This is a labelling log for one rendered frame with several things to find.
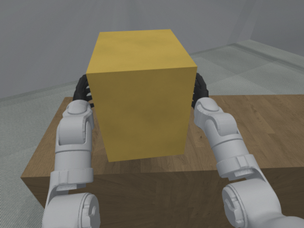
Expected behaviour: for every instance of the right robot hand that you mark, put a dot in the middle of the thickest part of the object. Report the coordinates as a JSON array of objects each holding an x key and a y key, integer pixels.
[{"x": 200, "y": 89}]

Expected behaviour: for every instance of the carton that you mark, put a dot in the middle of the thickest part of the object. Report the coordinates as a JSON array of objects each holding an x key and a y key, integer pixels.
[{"x": 142, "y": 85}]

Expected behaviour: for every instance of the left robot hand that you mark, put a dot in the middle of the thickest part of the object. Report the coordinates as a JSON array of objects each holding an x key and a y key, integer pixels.
[{"x": 82, "y": 90}]

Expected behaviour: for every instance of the robot right forearm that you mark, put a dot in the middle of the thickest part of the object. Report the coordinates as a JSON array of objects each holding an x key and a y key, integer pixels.
[{"x": 233, "y": 159}]

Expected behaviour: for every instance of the robot right upper arm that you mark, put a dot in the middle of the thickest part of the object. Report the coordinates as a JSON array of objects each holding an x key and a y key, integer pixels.
[{"x": 252, "y": 204}]

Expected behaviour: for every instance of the robot left forearm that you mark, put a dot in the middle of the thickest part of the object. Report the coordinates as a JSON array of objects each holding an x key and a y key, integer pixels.
[{"x": 72, "y": 151}]

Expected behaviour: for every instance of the pedestal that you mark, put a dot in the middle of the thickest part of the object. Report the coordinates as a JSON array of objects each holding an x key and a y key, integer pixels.
[{"x": 185, "y": 190}]

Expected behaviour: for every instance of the robot left upper arm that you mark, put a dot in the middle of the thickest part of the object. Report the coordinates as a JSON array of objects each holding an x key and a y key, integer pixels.
[{"x": 72, "y": 211}]

